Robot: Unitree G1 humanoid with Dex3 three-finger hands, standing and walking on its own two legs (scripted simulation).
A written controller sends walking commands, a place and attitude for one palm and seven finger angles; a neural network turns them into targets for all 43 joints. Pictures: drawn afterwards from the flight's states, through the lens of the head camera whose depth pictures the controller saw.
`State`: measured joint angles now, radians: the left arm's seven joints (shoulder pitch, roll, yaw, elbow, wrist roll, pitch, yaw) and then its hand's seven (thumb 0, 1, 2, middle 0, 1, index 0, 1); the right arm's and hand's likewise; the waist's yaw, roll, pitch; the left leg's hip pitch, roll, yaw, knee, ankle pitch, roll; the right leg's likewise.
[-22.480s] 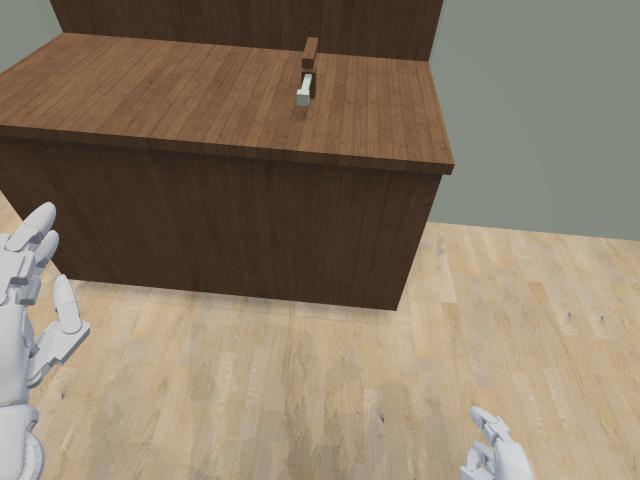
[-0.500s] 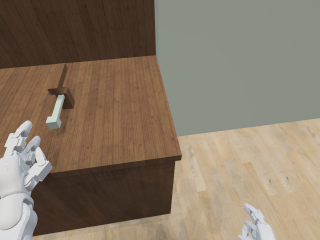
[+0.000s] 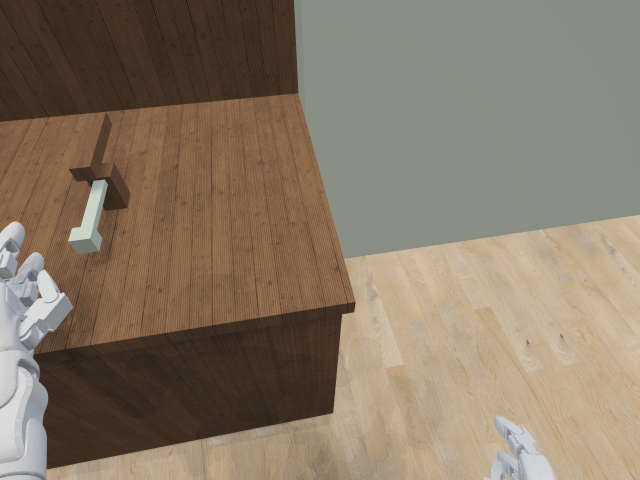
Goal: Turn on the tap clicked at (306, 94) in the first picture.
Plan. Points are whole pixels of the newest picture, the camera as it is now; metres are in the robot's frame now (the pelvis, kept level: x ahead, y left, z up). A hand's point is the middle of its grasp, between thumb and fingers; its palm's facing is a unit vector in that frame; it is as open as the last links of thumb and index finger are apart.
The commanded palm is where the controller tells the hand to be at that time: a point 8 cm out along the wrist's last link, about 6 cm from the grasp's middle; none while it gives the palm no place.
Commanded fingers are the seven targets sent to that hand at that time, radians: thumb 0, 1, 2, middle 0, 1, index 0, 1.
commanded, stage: reach beside the lever's end, fingers flat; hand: left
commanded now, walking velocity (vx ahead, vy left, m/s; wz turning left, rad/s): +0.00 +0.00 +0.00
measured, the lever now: (85, 239) +0.39 +0.36 +0.06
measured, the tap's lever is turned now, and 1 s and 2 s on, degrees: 0 0 0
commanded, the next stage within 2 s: push the lever round in 1.30 s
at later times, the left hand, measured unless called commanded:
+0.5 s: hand (62, 273) +0.33 +0.36 +0.06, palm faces +0.49 -0.87 -0.12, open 7.8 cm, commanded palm +0.29 +0.41 +0.05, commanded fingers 0.00 0.90 0.90 -0.15 -0.15 -0.15 -0.15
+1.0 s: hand (74, 266) +0.36 +0.37 +0.04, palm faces +0.48 -0.87 -0.13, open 7.8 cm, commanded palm +0.31 +0.41 +0.05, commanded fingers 0.00 0.90 0.90 -0.15 -0.15 -0.15 -0.15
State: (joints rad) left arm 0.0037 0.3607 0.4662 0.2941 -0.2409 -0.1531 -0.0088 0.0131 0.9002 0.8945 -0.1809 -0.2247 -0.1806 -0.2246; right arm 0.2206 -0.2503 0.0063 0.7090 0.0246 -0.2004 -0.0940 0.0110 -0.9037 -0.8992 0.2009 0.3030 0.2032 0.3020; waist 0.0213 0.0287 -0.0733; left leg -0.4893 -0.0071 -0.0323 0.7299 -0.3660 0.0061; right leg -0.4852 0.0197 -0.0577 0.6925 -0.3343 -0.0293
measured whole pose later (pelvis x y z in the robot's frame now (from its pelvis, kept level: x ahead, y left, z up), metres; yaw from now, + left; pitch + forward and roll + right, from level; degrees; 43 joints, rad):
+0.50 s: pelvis +0.00 +0.01 -0.01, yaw -1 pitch +12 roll -2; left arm -0.21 0.49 0.61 0.65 -0.21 -0.28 -0.14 0.01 0.90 0.89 -0.16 -0.16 -0.16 -0.16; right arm 0.28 -0.27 -0.01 0.70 0.01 -0.12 -0.07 0.01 -0.90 -0.90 0.20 0.30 0.20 0.30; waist -0.02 0.02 -0.10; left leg -0.64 0.00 -0.02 0.83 -0.41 0.02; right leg -0.63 0.03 -0.05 0.77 -0.36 -0.02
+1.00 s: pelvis +0.00 +0.02 -0.02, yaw -2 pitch +15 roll -3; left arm -0.28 0.50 0.61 0.70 -0.16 -0.28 -0.09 0.01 0.90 0.89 -0.16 -0.15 -0.16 -0.15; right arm 0.31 -0.25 0.01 0.65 0.00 -0.06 -0.05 0.01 -0.90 -0.90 0.20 0.30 0.20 0.30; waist -0.05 0.02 -0.12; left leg -0.72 0.00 -0.01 0.89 -0.43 0.03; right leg -0.69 0.03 -0.04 0.80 -0.36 0.00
